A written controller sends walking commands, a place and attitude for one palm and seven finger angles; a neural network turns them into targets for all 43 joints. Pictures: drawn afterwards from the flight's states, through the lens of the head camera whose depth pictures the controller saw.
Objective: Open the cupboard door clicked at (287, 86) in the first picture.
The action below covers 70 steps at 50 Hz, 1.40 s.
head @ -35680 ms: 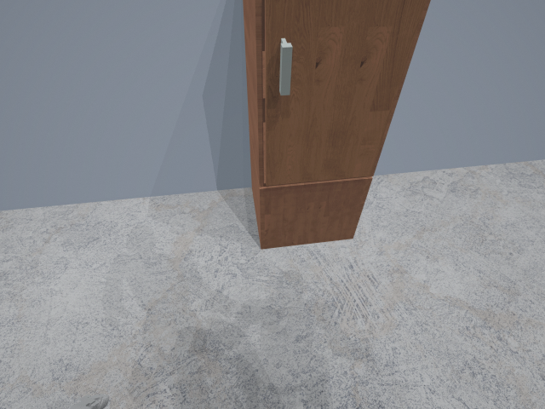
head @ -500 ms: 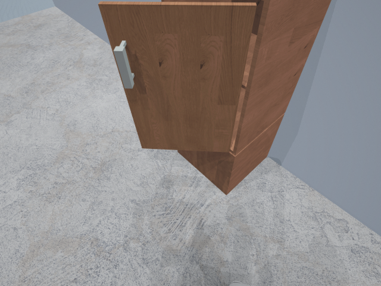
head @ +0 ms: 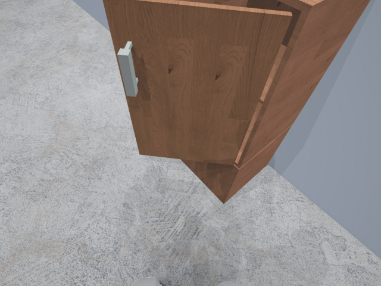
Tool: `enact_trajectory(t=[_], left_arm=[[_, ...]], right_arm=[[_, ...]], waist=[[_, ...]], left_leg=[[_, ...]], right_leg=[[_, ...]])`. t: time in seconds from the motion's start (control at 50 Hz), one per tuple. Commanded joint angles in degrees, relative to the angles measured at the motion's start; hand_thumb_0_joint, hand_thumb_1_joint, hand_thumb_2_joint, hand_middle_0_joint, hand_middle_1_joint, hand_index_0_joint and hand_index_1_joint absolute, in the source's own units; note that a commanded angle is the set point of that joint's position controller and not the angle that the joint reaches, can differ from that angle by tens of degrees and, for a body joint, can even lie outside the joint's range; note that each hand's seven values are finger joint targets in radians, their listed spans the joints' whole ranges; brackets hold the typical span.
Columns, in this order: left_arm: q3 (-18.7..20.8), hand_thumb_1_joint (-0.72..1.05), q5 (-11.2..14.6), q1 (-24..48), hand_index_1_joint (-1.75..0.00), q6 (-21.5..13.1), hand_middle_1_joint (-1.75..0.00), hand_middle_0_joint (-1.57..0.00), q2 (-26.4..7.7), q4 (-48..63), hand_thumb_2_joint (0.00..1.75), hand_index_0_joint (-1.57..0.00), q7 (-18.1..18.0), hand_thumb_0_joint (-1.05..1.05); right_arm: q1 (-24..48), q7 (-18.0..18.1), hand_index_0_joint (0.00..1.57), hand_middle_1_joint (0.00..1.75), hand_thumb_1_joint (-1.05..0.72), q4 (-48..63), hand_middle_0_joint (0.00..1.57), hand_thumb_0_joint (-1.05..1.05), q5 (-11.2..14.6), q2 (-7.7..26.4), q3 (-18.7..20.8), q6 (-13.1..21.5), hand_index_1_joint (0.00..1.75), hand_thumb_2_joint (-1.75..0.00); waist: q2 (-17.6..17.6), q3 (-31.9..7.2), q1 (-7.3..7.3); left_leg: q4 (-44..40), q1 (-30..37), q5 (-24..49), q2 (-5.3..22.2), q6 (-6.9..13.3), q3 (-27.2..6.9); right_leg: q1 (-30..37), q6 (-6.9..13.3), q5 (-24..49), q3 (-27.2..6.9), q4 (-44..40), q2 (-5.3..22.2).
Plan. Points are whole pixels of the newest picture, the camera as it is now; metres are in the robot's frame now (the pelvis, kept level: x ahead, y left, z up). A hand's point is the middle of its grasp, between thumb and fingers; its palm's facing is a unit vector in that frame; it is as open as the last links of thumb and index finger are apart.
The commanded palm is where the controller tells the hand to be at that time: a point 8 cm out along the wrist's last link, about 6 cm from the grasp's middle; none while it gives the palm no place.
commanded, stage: come to a stop and stand still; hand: left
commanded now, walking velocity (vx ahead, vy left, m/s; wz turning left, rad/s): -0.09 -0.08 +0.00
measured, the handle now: (130, 69) +0.58 +0.20 +0.10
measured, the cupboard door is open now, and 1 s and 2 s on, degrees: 43 43 43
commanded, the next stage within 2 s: look again from close up in 0.76 s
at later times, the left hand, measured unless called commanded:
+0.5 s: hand out of the picture +0.02 +0.13 -0.17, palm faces +0.03 -0.98 -0.22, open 7.4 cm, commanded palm none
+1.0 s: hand out of the picture -0.02 +0.12 -0.17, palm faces +0.00 -0.99 -0.16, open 7.4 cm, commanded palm none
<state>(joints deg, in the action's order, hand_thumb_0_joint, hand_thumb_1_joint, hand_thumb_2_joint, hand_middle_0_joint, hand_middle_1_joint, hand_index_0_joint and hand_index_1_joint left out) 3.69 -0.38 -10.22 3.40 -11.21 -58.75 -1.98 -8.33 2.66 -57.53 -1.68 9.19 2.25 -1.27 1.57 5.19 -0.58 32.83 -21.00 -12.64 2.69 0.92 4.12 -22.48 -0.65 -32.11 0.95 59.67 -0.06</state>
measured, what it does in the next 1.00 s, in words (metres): steps on the spot: right foot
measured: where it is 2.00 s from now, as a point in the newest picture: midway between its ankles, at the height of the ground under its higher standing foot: outside the picture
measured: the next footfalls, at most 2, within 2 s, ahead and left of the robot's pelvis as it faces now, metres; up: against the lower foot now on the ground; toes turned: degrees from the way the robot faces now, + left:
right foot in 0.18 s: -0.01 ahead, -0.15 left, +0.00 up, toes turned -2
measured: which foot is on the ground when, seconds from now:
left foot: down 0.00-1.00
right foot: up 0.00-0.16, down 0.18-1.00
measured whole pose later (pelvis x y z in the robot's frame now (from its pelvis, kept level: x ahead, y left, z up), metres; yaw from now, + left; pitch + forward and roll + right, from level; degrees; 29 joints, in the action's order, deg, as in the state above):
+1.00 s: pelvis -0.02 -0.05 +0.01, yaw -1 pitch +0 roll +0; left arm -0.5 -0.8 -17.9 -0.5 -9.3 -62.5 -1.5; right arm -17.0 1.3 -63.9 -0.7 7.6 -0.8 0.9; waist 1.5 1.2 0.0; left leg 27.1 -15.7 -11.0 1.0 1.1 3.9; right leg -9.1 1.7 -17.2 1.6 26.6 -1.4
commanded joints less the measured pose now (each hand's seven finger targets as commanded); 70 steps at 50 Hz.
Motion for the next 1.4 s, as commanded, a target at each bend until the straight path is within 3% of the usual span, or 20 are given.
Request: enact_trajectory(t=[0.0,0.08,0.1,0.12,0.14,0.16,0.18,0.22,0.24,0.28,0.3,0.32,0.34,0.36,0.4,0.48,0.54,0.64,0.84,1.38], left_arm=[[0.63,0.90,-0.29,-3.81,-0.30,-0.75,-0.30,-0.20,-3.25,3.94,0.90,-0.20,0.38,0.00],[0.11,0.90,-0.31,-5.31,-0.30,-1.20,-0.30,-0.20,-2.26,4.23,0.90,-0.20,0.76,0.00],[0.09,0.90,-0.49,-7.16,-0.30,-1.67,-0.30,-0.20,-2.55,3.76,0.90,-0.20,0.79,0.00],[-1.32,0.90,-0.44,-12.97,-0.30,-2.68,-0.30,-0.20,-3.43,2.80,0.90,-0.20,-0.89,0.00],[-0.58,0.90,-1.82,-7.27,-0.30,-3.48,-0.30,-0.20,-7.96,7.16,0.90,-0.20,-1.14,0.00],[-0.60,0.90,-1.97,-6.79,-0.30,-4.22,-0.30,-0.20,-9.80,8.41,0.90,-0.20,-1.11,0.00],[-0.60,0.90,-2.00,-6.28,-0.30,-4.57,-0.30,-0.20,-10.59,9.64,0.90,-0.20,-1.12,0.00],[0.21,0.90,-1.64,-4.52,-0.30,-5.21,-0.30,-0.20,-8.73,10.19,0.90,-0.20,-1.74,0.00],[-0.13,0.90,-1.75,-4.39,-0.30,-5.04,-0.30,-0.20,-7.59,10.45,0.90,-0.20,-1.92,0.00],[-0.59,0.90,-1.30,-3.67,-0.30,-4.24,-0.30,-0.20,-7.61,11.03,0.90,-0.20,-1.71,0.00],[-0.70,0.90,-1.13,-4.17,-0.30,-3.87,-0.30,-0.20,-6.49,11.13,0.90,-0.20,-1.61,0.00],[-1.09,0.90,-0.58,-6.22,-0.30,-3.15,-0.30,-0.20,-4.80,11.03,0.90,-0.20,-1.52,0.00],[-1.37,0.90,-0.51,-8.09,-0.30,-2.81,-0.30,-0.20,-3.89,10.46,0.90,-0.20,-1.36,0.00],[-1.50,0.90,-0.68,-7.61,-0.30,-2.61,-0.30,-0.20,-4.16,9.60,0.90,-0.20,-1.09,0.00],[-1.80,0.90,-1.00,-9.93,-0.30,-3.10,-0.30,-0.20,-4.20,7.73,0.90,-0.20,-0.48,0.00],[-1.82,0.90,-0.81,-8.04,-0.30,-4.17,-0.30,-0.20,-6.79,7.39,0.90,-0.20,-0.24,0.00],[-2.15,0.90,-0.65,-5.86,-0.30,-4.48,-0.30,-0.20,-6.62,7.36,0.90,-0.20,-0.21,0.00],[-2.61,0.90,-0.51,-8.90,-0.30,-4.58,-0.30,-0.20,-5.69,4.32,0.90,-0.20,-0.09,0.00],[-3.21,0.90,-0.39,-10.90,-0.30,-5.12,-0.30,-0.20,-4.53,-0.56,0.90,-0.20,-0.16,0.00],[-2.82,0.90,-0.67,-8.84,-0.30,-5.11,-0.30,-0.20,-6.29,-2.77,0.90,-0.20,-0.18,0.00]], right_arm=[[-4.36,0.86,0.20,0.30,-0.90,2.39,0.20,0.00,0.00,11.24,2.74,0.39,0.30,-0.90],[-3.70,-0.03,0.20,0.30,-0.90,2.41,0.20,0.00,-0.01,12.19,3.22,0.04,0.30,-0.90],[-3.53,-0.23,0.20,0.30,-0.90,2.40,0.20,0.00,0.22,11.71,3.13,-0.01,0.30,-0.90],[0.51,-0.19,0.20,0.30,-0.90,5.29,0.20,0.00,1.82,12.85,3.92,1.05,0.30,-0.90],[-3.10,-1.85,0.20,0.30,-0.90,8.42,0.20,0.00,1.51,6.82,2.58,0.92,0.30,-0.90],[-1.80,-2.64,0.20,0.30,-0.90,9.79,0.20,0.00,0.68,5.39,2.05,0.49,0.30,-0.90],[-3.00,-3.04,0.20,0.30,-0.90,10.00,0.20,0.00,0.83,4.51,2.18,0.34,0.30,-0.90],[-3.10,-2.62,0.20,0.30,-0.90,11.31,0.20,0.00,0.84,4.90,1.85,0.56,0.30,-0.90],[-2.65,-2.33,0.20,0.30,-0.90,11.76,0.20,0.00,1.00,4.55,1.56,0.67,0.30,-0.90],[-7.09,-2.09,0.20,0.30,-0.90,9.74,0.20,0.00,1.05,3.88,1.01,0.73,0.30,-0.90],[-10.19,-2.30,0.20,0.30,-0.90,8.42,0.20,0.00,0.74,5.28,1.08,1.39,0.30,-0.90],[-9.62,-2.19,0.20,0.30,-0.90,8.33,0.20,0.00,0.13,7.87,0.93,1.64,0.30,-0.90],[-8.68,-2.03,0.20,0.30,-0.90,8.52,0.20,0.00,-0.11,9.14,1.05,1.37,0.30,-0.90],[-7.37,-1.80,0.20,0.30,-0.90,8.29,0.20,0.00,0.00,9.47,1.04,1.32,0.30,-0.90],[-3.79,-1.72,0.20,0.30,-0.90,8.43,0.20,0.00,0.20,8.22,0.37,1.31,0.30,-0.90],[-7.65,-2.15,0.20,0.30,-0.90,6.29,0.20,0.00,0.30,4.76,-0.05,0.69,0.30,-0.90],[-11.05,-2.18,0.20,0.30,-0.90,3.37,0.20,0.00,0.30,3.87,-0.75,1.14,0.30,-0.90],[-10.49,-1.86,0.20,0.30,-0.90,1.18,0.20,0.00,0.55,4.84,-1.24,1.98,0.30,-0.90],[-11.27,-1.29,0.20,0.30,-0.90,-3.32,0.20,0.00,1.02,5.17,-1.79,3.13,0.30,-0.90],[-5.82,-0.94,0.20,0.30,-0.90,-4.69,0.20,0.00,1.07,7.84,-1.43,3.52,0.30,-0.90]], waist=[[-9.59,-10.60,1.48],[-13.29,-11.18,1.62],[-10.68,-10.38,0.71],[-0.34,-12.97,-3.08],[12.33,-8.36,0.94],[5.25,-8.74,0.22],[0.78,-11.15,1.62],[11.74,-10.48,1.69],[12.17,-8.11,1.65],[7.34,-6.52,3.35],[-2.77,-5.62,3.79],[-12.28,-3.47,2.10],[-14.24,-1.69,0.96],[-13.90,-0.18,0.76],[-6.05,0.34,-1.75],[6.41,-0.89,1.58],[2.16,-1.07,3.00],[-2.45,-0.38,1.26],[-2.88,-2.92,0.64],[-1.76,-3.98,0.41]], left_leg=[[-10.21,12.54,32.58,16.46,10.42,-12.64],[-11.32,9.76,20.61,14.73,8.55,-12.42],[-9.45,7.87,17.94,13.18,7.30,-11.32],[3.19,13.84,22.59,9.41,1.43,-4.19],[9.15,-2.59,-4.32,0.96,-0.76,0.28],[16.88,-4.99,-13.90,-1.46,-1.28,-0.23],[20.20,-5.72,-12.67,-2.59,-1.22,-0.67],[21.01,-9.71,-12.11,-1.08,-0.12,-2.09],[16.89,-6.84,-11.74,-0.79,-0.02,-2.14],[3.47,5.66,-3.05,-1.75,-0.08,-0.91],[-1.77,10.79,5.59,0.69,0.95,-3.75],[-6.73,8.81,8.76,7.93,4.85,-13.26],[-12.23,2.78,1.63,11.90,7.95,-19.04],[-15.89,-2.14,-7.86,11.78,8.77,-21.77],[-14.49,-7.96,-14.83,8.33,6.86,-16.48],[-0.98,2.45,-8.15,-0.54,0.77,-3.26],[-2.81,7.95,-3.84,0.15,0.66,-3.47],[-9.04,4.59,-5.40,2.27,1.07,-6.36],[-10.58,7.41,2.53,3.59,1.48,-6.81],[-10.96,12.47,11.00,4.05,1.90,-6.38]], right_leg=[[-2.68,-0.74,0.58,-1.99,-0.34,1.44],[5.49,0.03,4.05,1.18,-17.56,1.24],[9.30,0.24,9.02,2.25,-25.08,0.68],[5.44,0.40,19.46,-4.15,-41.64,3.16],[9.11,3.33,30.98,-13.52,-40.15,11.23],[9.09,8.22,38.00,-16.88,-37.64,15.21],[12.28,10.06,43.93,-14.15,-35.06,13.21],[16.45,10.82,53.17,-10.56,-30.32,12.53],[12.78,10.81,52.63,-9.40,-29.95,12.71],[4.04,7.93,38.46,-6.93,-28.75,10.12],[0.21,5.61,26.74,-4.85,-25.48,7.11],[-2.44,2.63,12.40,-1.48,-23.24,1.91],[0.26,1.89,3.64,1.38,-21.21,-0.48],[2.43,2.10,3.01,1.13,-20.03,-0.64],[9.07,2.84,9.49,-1.10,-26.67,0.94],[-1.04,6.59,-4.34,-14.04,-44.18,9.40],[-3.54,5.96,0.42,-10.73,-43.41,7.75],[2.73,4.27,6.28,-7.60,-41.01,5.13],[8.50,3.60,18.04,-5.55,-39.03,4.93],[10.65,2.69,25.95,-5.20,-38.54,5.89]])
